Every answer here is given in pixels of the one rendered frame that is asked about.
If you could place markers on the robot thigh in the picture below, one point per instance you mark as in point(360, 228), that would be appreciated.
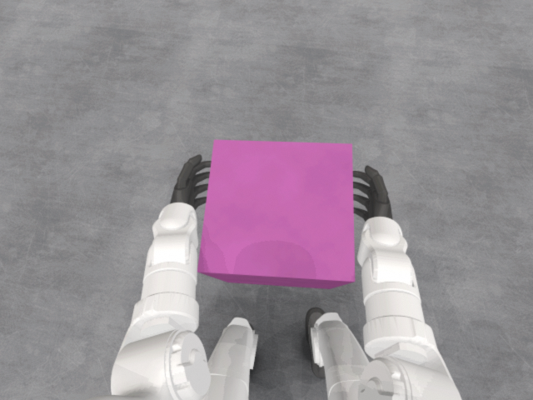
point(230, 364)
point(335, 347)

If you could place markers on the carton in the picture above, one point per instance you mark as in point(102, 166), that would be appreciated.
point(280, 214)

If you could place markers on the robot left hand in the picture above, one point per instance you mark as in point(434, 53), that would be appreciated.
point(185, 190)

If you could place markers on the left robot forearm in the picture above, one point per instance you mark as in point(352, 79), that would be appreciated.
point(168, 300)

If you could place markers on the left robot upper arm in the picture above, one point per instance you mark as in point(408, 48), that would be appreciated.
point(167, 366)

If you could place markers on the robot right hand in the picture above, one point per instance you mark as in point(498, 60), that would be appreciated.
point(378, 203)

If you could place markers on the right robot thigh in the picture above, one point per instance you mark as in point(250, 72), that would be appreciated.
point(335, 347)

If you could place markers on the right robot forearm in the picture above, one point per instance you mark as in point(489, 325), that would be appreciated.
point(395, 324)

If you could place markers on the left robot thigh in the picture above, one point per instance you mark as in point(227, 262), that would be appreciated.
point(230, 364)

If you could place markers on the right robot upper arm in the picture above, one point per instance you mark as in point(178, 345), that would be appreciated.
point(391, 378)

